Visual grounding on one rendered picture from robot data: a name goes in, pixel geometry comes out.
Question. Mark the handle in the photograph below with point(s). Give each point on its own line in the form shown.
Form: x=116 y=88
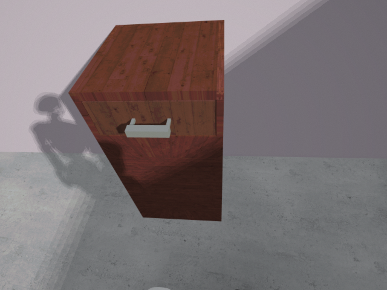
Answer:
x=148 y=131

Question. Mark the cabinet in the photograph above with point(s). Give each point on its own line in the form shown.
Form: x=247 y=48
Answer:
x=179 y=177

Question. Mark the drawer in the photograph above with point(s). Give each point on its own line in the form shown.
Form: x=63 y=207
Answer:
x=188 y=117

